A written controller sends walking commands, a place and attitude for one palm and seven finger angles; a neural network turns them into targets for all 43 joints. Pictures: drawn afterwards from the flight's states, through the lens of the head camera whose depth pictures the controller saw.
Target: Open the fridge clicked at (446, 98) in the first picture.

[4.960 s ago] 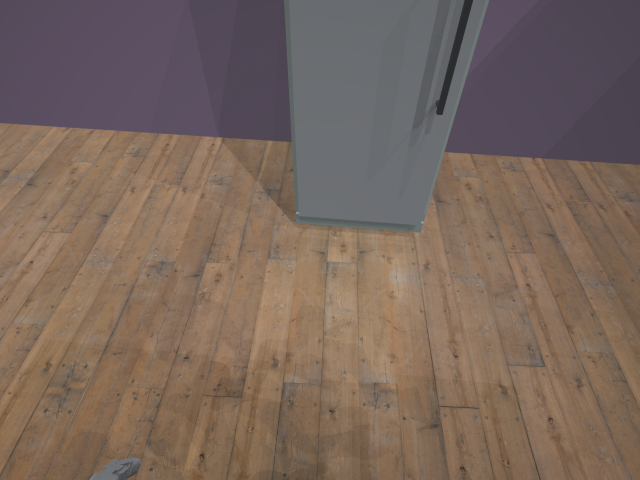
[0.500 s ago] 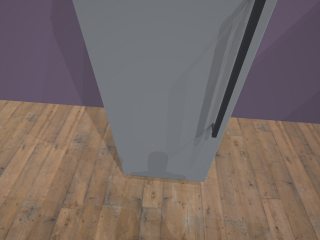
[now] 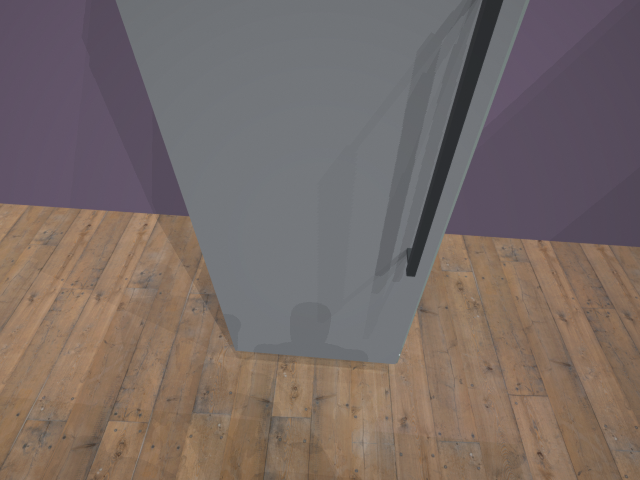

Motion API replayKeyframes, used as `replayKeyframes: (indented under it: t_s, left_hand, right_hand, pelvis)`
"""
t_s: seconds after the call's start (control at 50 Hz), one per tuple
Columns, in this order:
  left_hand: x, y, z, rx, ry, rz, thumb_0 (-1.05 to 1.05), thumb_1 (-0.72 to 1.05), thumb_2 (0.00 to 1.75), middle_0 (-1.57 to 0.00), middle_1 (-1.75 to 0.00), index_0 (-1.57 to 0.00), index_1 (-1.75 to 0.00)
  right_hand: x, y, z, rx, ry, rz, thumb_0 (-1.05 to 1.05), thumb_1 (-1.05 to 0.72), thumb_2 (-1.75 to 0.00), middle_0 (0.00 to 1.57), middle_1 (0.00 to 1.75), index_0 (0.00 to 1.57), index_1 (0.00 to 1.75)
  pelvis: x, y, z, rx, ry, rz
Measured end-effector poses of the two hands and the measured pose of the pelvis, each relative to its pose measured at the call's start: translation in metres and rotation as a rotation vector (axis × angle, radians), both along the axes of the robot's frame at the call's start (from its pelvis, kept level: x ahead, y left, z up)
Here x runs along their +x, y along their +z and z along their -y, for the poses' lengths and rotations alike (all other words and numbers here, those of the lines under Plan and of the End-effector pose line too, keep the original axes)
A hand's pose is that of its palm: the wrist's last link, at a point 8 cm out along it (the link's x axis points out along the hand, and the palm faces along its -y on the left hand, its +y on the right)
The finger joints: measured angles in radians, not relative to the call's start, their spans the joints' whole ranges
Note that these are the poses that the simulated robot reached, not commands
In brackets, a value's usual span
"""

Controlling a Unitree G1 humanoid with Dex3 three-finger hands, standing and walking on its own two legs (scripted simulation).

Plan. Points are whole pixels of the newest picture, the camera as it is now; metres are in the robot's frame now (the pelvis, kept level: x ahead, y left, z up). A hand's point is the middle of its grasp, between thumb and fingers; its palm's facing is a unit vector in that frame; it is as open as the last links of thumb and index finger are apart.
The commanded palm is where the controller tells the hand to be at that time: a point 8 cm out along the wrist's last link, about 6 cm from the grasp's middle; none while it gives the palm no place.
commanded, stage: come to a stop and stand still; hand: right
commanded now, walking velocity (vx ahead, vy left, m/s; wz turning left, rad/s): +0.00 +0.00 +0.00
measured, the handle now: (438, 166) +0.55 -0.15 +0.11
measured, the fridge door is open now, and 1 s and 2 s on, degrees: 0 0 0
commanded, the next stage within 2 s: look again from close up in 0.18 s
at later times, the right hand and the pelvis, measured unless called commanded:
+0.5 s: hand out of the picture +0.05 -0.18 -0.18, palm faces +0.01 +0.97 -0.22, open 7.4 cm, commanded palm none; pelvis +0.03 +0.00 -0.01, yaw +0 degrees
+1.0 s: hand out of the picture +0.08 -0.19 -0.18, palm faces +0.00 +0.97 -0.23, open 7.4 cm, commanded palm none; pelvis +0.05 +0.00 +0.00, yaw +0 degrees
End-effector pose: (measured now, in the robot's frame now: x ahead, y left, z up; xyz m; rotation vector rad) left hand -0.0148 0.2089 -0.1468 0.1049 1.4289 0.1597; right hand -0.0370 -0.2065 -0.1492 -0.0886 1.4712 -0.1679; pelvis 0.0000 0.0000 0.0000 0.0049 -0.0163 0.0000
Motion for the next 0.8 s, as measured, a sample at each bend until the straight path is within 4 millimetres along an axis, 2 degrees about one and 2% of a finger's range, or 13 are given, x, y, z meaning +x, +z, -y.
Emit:
replayKeyframes:
  t_s: [0.14, 0.3, 0.38, 0.5, 0.62, 0.7, 0.8]
  left_hand:
    - [0.015, 0.002, -0.009, 0.016, -0.004, 0.023, 0.02, 0.92, 0.89, -0.2, -0.3, -0.2, -0.3]
    - [0.025, 0.003, -0.015, 0.017, -0.016, 0.021, 0.01, 0.92, 0.89, -0.2, -0.3, -0.2, -0.3]
    - [0.034, -0.002, -0.017, 0.017, -0.026, 0.052, 0.01, 0.92, 0.89, -0.2, -0.3, -0.2, -0.3]
    - [0.05, -0.009, -0.011, 0.006, -0.038, 0.087, 0.01, 0.92, 0.89, -0.2, -0.3, -0.2, -0.3]
    - [0.064, -0.007, -0.013, 0.011, -0.048, 0.105, 0.02, 0.93, 0.89, -0.2, -0.3, -0.2, -0.3]
    - [0.075, -0.004, -0.017, 0.022, -0.056, 0.119, 0.02, 0.93, 0.89, -0.2, -0.3, -0.2, -0.3]
    - [0.087, 0.001, -0.024, 0.039, -0.07, 0.132, 0.01, 0.92, 0.89, -0.2, -0.3, -0.2, -0.3]
  right_hand:
    - [0.008, 0.002, -0.001, -0.002, 0.012, -0.004, 0.0, -0.91, -0.9, 0.2, 0.3, 0.2, 0.3]
    - [0.03, 0.002, 0.0, -0.017, 0.032, 0.026, 0.0, -0.91, -0.9, 0.2, 0.3, 0.2, 0.3]
    - [0.045, -0.001, 0.006, -0.029, 0.063, 0.058, 0.0, -0.91, -0.9, 0.2, 0.3, 0.2, 0.3]
    - [0.08, 0.003, 0.022, -0.067, 0.071, 0.134, 0.0, -0.91, -0.9, 0.2, 0.3, 0.2, 0.3]
    - [0.109, 0.007, 0.031, -0.092, 0.083, 0.194, 0.0, -0.91, -0.9, 0.2, 0.3, 0.2, 0.3]
    - [0.119, 0.008, 0.033, -0.094, 0.09, 0.207, 0.0, -0.91, -0.9, 0.2, 0.3, 0.2, 0.3]
    - [0.122, 0.007, 0.034, -0.089, 0.092, 0.202, 0.0, -0.91, -0.9, 0.2, 0.3, 0.2, 0.3]
  pelvis:
    - [0.007, 0.001, -0.002, -0.003, 0.004, 0.0]
    - [0.015, 0.001, -0.005, 0.002, 0.003, -0.003]
    - [0.02, -0.005, -0.002, 0.015, -0.004, -0.012]
    - [0.033, -0.009, 0.003, 0.004, -0.007, -0.008]
    - [0.041, -0.008, 0.003, -0.007, -0.002, -0.001]
    - [0.044, -0.007, 0.001, -0.01, -0.001, 0.0]
    - [0.046, -0.006, -0.001, -0.009, 0.0, 0.0]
